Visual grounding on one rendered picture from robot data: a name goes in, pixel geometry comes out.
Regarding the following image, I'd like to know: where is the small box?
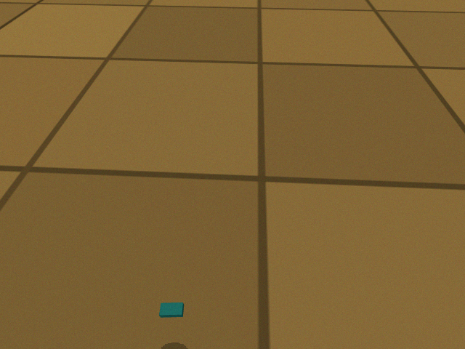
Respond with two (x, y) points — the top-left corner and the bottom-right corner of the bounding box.
(159, 302), (184, 318)

